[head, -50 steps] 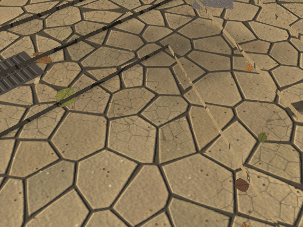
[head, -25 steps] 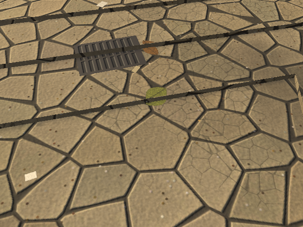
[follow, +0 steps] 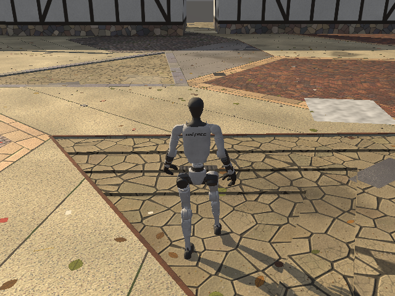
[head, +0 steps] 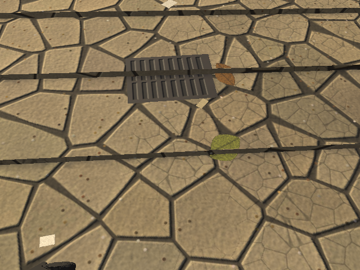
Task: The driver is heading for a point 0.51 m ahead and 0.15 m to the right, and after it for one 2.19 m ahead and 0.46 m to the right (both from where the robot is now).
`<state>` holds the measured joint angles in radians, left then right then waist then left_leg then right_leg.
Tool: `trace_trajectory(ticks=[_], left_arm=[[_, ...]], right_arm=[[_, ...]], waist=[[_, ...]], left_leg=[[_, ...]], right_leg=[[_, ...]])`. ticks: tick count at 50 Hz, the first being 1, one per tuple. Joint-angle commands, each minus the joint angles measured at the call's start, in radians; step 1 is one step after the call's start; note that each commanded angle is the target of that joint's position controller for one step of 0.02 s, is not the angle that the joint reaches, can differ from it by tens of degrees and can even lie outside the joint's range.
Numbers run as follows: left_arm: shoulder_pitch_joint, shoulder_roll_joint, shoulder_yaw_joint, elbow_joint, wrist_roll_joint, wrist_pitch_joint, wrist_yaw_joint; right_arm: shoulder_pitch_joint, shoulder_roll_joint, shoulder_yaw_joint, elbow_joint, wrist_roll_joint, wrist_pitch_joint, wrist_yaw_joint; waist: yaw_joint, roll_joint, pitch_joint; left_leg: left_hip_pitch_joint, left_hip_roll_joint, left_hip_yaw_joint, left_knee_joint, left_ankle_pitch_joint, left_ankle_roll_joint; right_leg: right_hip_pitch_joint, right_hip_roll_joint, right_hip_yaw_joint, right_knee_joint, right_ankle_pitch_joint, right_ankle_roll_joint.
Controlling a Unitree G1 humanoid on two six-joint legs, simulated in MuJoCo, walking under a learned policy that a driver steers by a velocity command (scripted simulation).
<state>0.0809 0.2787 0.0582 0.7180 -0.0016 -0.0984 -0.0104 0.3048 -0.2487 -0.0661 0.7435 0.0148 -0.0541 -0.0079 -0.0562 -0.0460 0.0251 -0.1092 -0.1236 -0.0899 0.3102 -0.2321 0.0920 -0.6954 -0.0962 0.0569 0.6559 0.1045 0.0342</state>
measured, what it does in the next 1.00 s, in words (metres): walks ahead, turning right: right foot, then left foot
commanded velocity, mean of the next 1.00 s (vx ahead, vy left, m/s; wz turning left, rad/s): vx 0.35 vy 0.00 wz -0.38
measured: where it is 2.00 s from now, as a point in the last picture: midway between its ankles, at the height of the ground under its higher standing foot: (201, 267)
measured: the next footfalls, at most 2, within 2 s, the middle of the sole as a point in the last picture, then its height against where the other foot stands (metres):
right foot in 0.16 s outside the picture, level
left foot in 0.66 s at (181, 236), level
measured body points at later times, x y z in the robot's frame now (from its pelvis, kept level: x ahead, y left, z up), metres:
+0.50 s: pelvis +0.29 -0.08 +0.00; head +0.32 -0.10 +0.45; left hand +0.40 +0.18 -0.11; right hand +0.45 -0.37 -0.08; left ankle +0.50 +0.07 -0.68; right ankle +0.24 -0.13 -0.74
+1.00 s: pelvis +0.45 -0.09 -0.01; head +0.48 -0.10 +0.44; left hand +0.72 +0.07 -0.10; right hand +0.43 -0.38 -0.12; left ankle +0.55 -0.01 -0.74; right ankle +0.41 -0.23 -0.73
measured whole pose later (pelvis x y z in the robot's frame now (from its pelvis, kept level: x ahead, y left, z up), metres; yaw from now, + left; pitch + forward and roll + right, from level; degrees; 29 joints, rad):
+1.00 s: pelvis +0.45 -0.09 -0.01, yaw -28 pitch +1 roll +1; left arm 0.17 0.28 0.06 0.65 0.01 0.05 0.03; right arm 0.16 -0.25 -0.04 0.80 0.00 -0.02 0.01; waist -0.04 -0.02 0.06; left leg -0.31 -0.02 0.03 0.43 -0.13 0.03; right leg -0.39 -0.03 0.07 0.66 -0.29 0.05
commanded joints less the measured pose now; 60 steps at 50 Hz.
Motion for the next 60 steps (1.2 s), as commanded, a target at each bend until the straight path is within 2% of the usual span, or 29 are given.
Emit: trace_trajectory(ticks=[1, 5, 7, 8, 9, 10, 11, 12, 13, 14, 18, 24, 28, 31, 32, 33, 34, 35, 36, 37, 40, 45, 50, 51, 52, 53, 54, 57, 60], left_arm=[[-0.107, 0.064, 0.007, -0.087, -0.017, -0.011, -0.012], [-0.125, 0.08, 0.012, -0.121, -0.018, -0.012, -0.039], [-0.003, 0.11, 0.031, -0.098, -0.018, -0.007, -0.039], [0.133, 0.143, 0.05, -0.065, -0.013, -0.004, -0.034], [0.29, 0.203, 0.064, -0.048, -0.008, 0.0, -0.028], [0.317, 0.247, 0.073, -0.035, -0.017, -0.004, -0.037], [0.335, 0.155, 0.052, -0.036, -0.031, 0.003, -0.034], [0.275, 0.132, 0.044, -0.052, -0.023, 0.009, -0.026], [0.224, 0.138, 0.045, -0.066, -0.012, 0.013, -0.021], [0.191, 0.13, 0.042, -0.073, -0.009, 0.016, -0.018], [0.179, 0.118, 0.038, -0.076, -0.013, 0.015, -0.006], [0.259, 0.154, 0.051, -0.033, -0.026, 0.038, 0.024], [0.317, 0.148, 0.055, -0.006, -0.029, 0.068, 0.037], [0.264, 0.143, 0.06, -0.034, -0.025, 0.085, 0.051], [0.215, 0.129, 0.056, -0.057, -0.025, 0.085, 0.051], [0.19, 0.085, 0.04, -0.092, -0.009, 0.08, 0.046], [0.389, 0.012, 0.023, -0.072, -0.001, 0.077, 0.043], [0.489, 0.124, 0.029, -0.064, -0.021, 0.079, 0.035], [0.397, 0.188, 0.05, -0.056, -0.03, 0.096, 0.04], [0.302, 0.203, 0.057, -0.074, -0.028, 0.115, 0.046], [0.27, 0.128, 0.051, -0.095, -0.021, 0.155, 0.053], [0.238, 0.038, 0.015, -0.11, 0.009, 0.14, 0.051], [0.198, 0.062, 0.016, -0.094, 0.015, 0.138, 0.036], [0.178, 0.087, 0.02, -0.108, 0.022, 0.135, 0.038], [0.189, 0.143, 0.029, -0.126, 0.032, 0.133, 0.047], [0.143, 0.223, 0.049, -0.129, 0.033, 0.138, 0.054], [0.123, 0.179, 0.045, -0.125, 0.034, 0.135, 0.049], [0.07, 0.157, 0.046, -0.138, 0.02, 0.117, 0.055], [0.075, 0.141, 0.045, -0.127, 0.009, 0.103, 0.063]], right_arm=[[0.029, -0.154, -0.04, -0.028, 0.004, -0.026, 0.001], [0.053, -0.173, -0.05, 0.01, -0.002, -0.016, -0.007], [0.015, -0.189, -0.053, 0.004, -0.005, -0.007, -0.012], [-0.005, -0.181, -0.047, -0.005, -0.006, -0.003, -0.014], [0.005, -0.147, -0.031, -0.032, -0.028, -0.006, -0.019], [0.141, -0.064, -0.002, -0.036, -0.032, -0.026, -0.002], [0.082, -0.139, -0.011, -0.028, -0.015, -0.047, 0.01], [-0.032, -0.17, -0.018, -0.065, 0.009, -0.062, 0.016], [-0.099, -0.155, -0.013, -0.081, -0.002, -0.073, 0.011], [-0.127, -0.15, -0.016, -0.09, -0.026, -0.077, 0.006], [-0.097, -0.119, -0.017, -0.093, -0.036, -0.051, -0.005], [-0.311, -0.069, 0.002, -0.135, -0.03, -0.055, 0.002], [-0.395, -0.089, -0.005, -0.163, -0.023, -0.068, 0.016], [-0.331, -0.128, -0.022, -0.146, -0.022, -0.08, 0.017], [-0.252, -0.143, -0.029, -0.128, -0.03, -0.085, 0.012], [-0.129, -0.195, -0.04, -0.114, -0.048, -0.085, 0.004], [-0.083, -0.216, -0.036, -0.115, -0.062, -0.068, -0.003], [-0.047, -0.2, -0.041, -0.096, -0.026, -0.046, 0.003], [-0.112, -0.133, -0.026, -0.128, -0.022, -0.031, -0.002], [-0.172, -0.095, -0.01, -0.135, -0.023, -0.013, -0.006], [-0.251, -0.113, -0.006, -0.116, -0.039, 0.013, -0.009], [-0.261, -0.116, -0.003, -0.057, -0.03, 0.009, 0.0], [-0.244, -0.138, 0.005, -0.013, -0.003, 0.022, 0.026], [-0.208, -0.123, 0.014, 0.002, 0.0, 0.02, 0.028], [-0.184, -0.107, 0.022, 0.001, -0.013, 0.015, 0.033], [-0.139, -0.091, 0.022, -0.004, -0.009, 0.011, 0.033], [-0.153, -0.116, 0.017, 0.001, -0.006, 0.014, 0.024], [-0.143, -0.155, -0.012, 0.01, -0.002, 0.042, 0.008], [-0.126, -0.126, -0.018, -0.007, 0.009, 0.067, 0.011]], waist=[[-0.031, 0.113, 0.005], [-0.017, 0.112, 0.01], [0.056, 0.126, -0.078], [0.128, 0.097, -0.161], [0.175, -0.014, -0.286], [0.101, -0.268, -0.377], [0.154, -0.161, -0.364], [0.163, -0.087, -0.22], [0.143, 0.029, -0.146], [0.114, 0.078, -0.095], [0.051, 0.009, -0.077], [0.116, -0.026, -0.039], [0.134, -0.05, -0.044], [0.085, -0.084, -0.08], [0.032, -0.076, -0.124], [-0.017, -0.002, -0.257], [0.061, 0.255, -0.378], [0.062, 0.318, -0.485], [0.037, 0.198, -0.37], [0.034, 0.134, -0.253], [0.085, 0.155, -0.088], [0.093, 0.16, -0.164], [0.097, 0.168, -0.104], [0.095, 0.151, -0.088], [0.087, 0.083, -0.109], [0.029, -0.098, -0.089], [0.048, -0.161, -0.084], [0.062, -0.183, -0.026], [0.064, -0.12, -0.046]], left_leg=[[-0.021, 0.288, -0.108, -0.094, 0.231, 0.133], [0.18, 0.353, -0.083, 0.0, 0.452, 0.095], [0.181, 0.323, -0.023, 0.15, 0.808, 0.065], [0.125, 0.276, 0.027, 0.327, 0.889, 0.039], [-0.082, 0.221, 0.071, 0.628, 0.591, 0.002], [-0.49, 0.035, 0.056, 0.947, -0.242, -0.074], [-0.623, 0.073, -0.059, 1.026, -0.299, -0.067], [-0.685, 0.114, -0.049, 1.015, -0.206, -0.065], [-0.664, 0.147, -0.032, 0.956, -0.139, -0.065], [-0.631, 0.17, -0.02, 0.881, -0.101, -0.076], [-0.545, 0.196, 0.001, 0.711, -0.063, -0.127], [-0.433, 0.127, 0.029, 0.318, 0.286, -0.156], [-0.367, 0.06, 0.019, 0.184, 0.301, -0.134], [-0.294, 0.059, -0.01, 0.107, 0.247, -0.093], [-0.165, 0.089, -0.003, 0.037, 0.354, -0.064], [0.118, 0.251, -0.11, 0.108, 0.611, 0.006], [0.425, 0.528, -0.382, 0.21, 1.076, 0.178], [0.453, 0.647, -0.568, 0.193, 0.827, 0.255], [0.347, 0.56, -0.464, 0.146, 0.625, 0.216], [0.222, 0.482, -0.329, 0.109, 0.511, 0.163], [-0.104, 0.356, -0.129, -0.002, 0.392, 0.122], [-0.147, 0.343, -0.041, -0.014, 0.518, 0.163], [-0.239, 0.293, -0.078, 0.008, 0.093, 0.103], [-0.283, 0.27, -0.096, 0.019, 0.017, 0.052], [-0.339, 0.234, -0.087, 0.083, -0.068, -0.011], [-0.355, 0.134, 0.033, 0.162, -0.151, -0.064], [-0.277, 0.118, 0.084, 0.24, -0.137, -0.094], [-0.341, 0.111, 0.109, 0.457, -0.172, -0.108], [-0.418, 0.158, 0.079, 0.648, -0.317, -0.121]], right_leg=[[0.089, 0.027, -0.027, -0.08, 0.065, -0.041], [0.02, 0.051, -0.028, -0.117, -0.139, -0.114], [0.228, 0.121, -0.086, -0.128, -0.207, -0.154], [0.433, 0.142, -0.094, -0.153, -0.15, -0.186], [0.729, -0.024, 0.149, -0.145, -0.071, -0.256], [1.055, -0.221, 0.641, -0.246, -0.275, -0.431], [1.09, -0.211, 0.725, -0.326, -0.458, -0.402], [0.98, -0.185, 0.595, -0.346, -0.41, -0.36], [0.848, -0.15, 0.506, -0.357, -0.284, -0.335], [0.742, -0.118, 0.44, -0.372, -0.154, -0.327], [0.588, -0.061, 0.331, -0.418, 0.034, -0.33], [0.457, 0.037, 0.238, -0.411, -0.023, -0.246], [0.522, 0.044, 0.303, -0.293, 0.079, -0.196], [0.61, 0.041, 0.383, -0.157, 0.139, -0.167], [0.586, 0.08, 0.36, -0.057, 0.169, -0.135], [0.45, 0.125, 0.307, 0.168, -0.006, -0.092], [0.182, 0.279, 0.201, 0.457, -0.83, -0.029], [0.094, 0.196, 0.174, 0.625, -0.855, -0.007], [0.046, 0.148, 0.152, 0.69, -0.756, 0.028], [0.02, 0.124, 0.099, 0.672, -0.676, 0.046], [0.136, 0.084, 0.023, 0.571, -0.579, 0.056], [0.325, 0.066, 0.005, 0.258, -0.491, 0.04], [0.567, 0.107, -0.048, -0.173, -0.287, -0.006], [0.626, 0.084, -0.017, -0.241, -0.262, -0.033], [0.703, -0.036, 0.091, -0.245, -0.16, -0.075], [0.609, -0.134, 0.151, -0.261, -0.223, -0.15], [0.491, -0.151, 0.175, -0.322, -0.351, -0.186], [0.476, -0.174, 0.165, -0.323, -0.253, -0.198], [0.542, -0.245, 0.156, -0.282, 0.091, -0.253]])
Keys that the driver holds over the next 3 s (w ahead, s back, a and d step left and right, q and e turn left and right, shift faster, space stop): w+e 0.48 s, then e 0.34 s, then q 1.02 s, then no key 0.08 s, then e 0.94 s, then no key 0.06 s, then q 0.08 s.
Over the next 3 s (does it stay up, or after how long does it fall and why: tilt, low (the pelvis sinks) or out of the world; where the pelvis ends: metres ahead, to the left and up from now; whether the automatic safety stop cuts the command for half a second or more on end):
stays up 0.45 -0.14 0.00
